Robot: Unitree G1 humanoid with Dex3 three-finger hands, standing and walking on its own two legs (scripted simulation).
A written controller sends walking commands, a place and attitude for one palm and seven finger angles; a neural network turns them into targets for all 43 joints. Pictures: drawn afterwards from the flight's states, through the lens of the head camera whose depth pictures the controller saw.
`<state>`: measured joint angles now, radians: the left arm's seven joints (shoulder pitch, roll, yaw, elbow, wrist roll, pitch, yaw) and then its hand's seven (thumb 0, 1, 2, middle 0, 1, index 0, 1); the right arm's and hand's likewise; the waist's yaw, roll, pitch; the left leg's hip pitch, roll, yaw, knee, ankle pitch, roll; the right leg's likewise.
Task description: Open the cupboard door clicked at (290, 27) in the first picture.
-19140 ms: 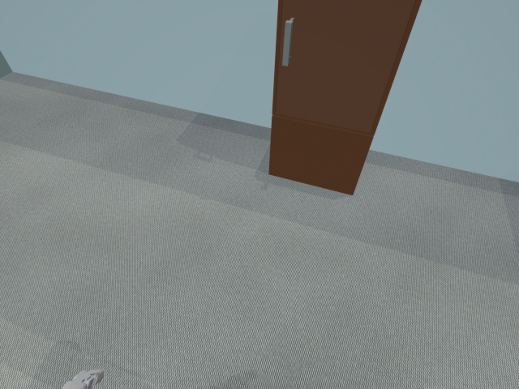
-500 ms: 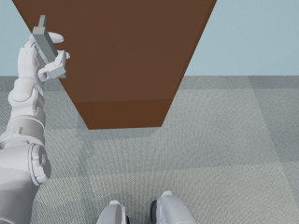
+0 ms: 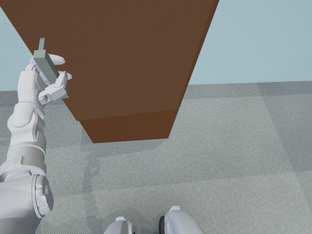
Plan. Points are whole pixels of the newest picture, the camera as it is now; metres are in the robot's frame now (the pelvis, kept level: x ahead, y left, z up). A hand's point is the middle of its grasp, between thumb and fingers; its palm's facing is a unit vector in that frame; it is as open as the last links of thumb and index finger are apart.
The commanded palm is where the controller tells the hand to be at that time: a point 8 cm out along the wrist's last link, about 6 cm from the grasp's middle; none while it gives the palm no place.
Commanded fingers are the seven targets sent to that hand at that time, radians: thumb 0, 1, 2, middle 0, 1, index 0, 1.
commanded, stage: pull the door open along its arc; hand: left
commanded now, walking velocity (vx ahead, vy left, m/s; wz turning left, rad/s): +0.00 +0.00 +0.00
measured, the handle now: (54, 70) +0.52 +0.23 +0.05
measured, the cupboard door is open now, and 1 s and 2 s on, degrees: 4 44 48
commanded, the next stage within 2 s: open thumb and fingers to let go in 0.76 s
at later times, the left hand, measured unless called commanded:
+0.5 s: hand (89, 139) +0.33 +0.13 +0.06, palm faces +0.39 -0.92 +0.04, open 6.1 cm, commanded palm +0.28 +0.17 +0.06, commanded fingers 0.00 0.90 0.90 -0.40 -1.35 -0.40 -1.35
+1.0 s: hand (126, 171) +0.26 +0.05 +0.06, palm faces +0.44 -0.90 -0.03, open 6.3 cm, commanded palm +0.21 +0.10 +0.06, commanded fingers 0.00 0.34 0.66 -0.36 -1.29 -0.36 -1.29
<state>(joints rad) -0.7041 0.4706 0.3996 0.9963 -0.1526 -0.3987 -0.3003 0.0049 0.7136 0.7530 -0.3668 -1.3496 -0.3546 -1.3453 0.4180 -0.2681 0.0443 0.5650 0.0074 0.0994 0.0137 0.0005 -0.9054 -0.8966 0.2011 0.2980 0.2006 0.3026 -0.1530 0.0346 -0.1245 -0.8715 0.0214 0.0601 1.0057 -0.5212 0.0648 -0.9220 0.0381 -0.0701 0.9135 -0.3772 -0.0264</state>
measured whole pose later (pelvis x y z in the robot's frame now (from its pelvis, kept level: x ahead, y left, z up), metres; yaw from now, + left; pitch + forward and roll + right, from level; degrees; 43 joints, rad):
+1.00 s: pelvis -0.01 -0.06 +0.00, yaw +6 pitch +12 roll +1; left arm 0.18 -0.07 -0.21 0.11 0.10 -0.33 0.53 0.00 0.64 0.76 -0.35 -1.33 -0.35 -1.33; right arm 0.19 -0.20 0.00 0.56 -0.06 -0.03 -0.01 0.01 -0.91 -0.90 0.20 0.30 0.20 0.30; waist 0.00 0.02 -0.14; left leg -0.69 -0.01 -0.01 0.97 -0.49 -0.02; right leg -0.75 0.00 -0.14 0.96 -0.43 -0.10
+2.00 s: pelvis -0.03 -0.03 +0.00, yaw +5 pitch +10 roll +0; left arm 0.19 0.12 -0.27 0.06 -0.03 -0.32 0.00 -0.01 -0.50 0.30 -0.24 -0.39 -0.19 -0.40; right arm 0.23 -0.23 0.03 0.49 0.00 -0.08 -0.02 0.01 -0.90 -0.90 0.20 0.30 0.20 0.30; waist 0.01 0.06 -0.11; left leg -0.70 -0.03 0.01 1.03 -0.51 0.03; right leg -0.75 -0.02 -0.12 1.00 -0.43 -0.06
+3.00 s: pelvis -0.01 -0.03 -0.02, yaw +5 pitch +13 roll -1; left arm 0.63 0.19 0.03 -0.26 -0.20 -0.35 -0.20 -0.01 -0.50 0.30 -0.16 -0.30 -0.17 -0.31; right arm 0.25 -0.23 0.01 0.40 0.03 -0.10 -0.05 0.01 -0.90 -0.90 0.20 0.30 0.20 0.30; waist 0.02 0.04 -0.15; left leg -0.79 -0.01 -0.01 1.13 -0.57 0.02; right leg -0.84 0.00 -0.13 1.09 -0.49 -0.07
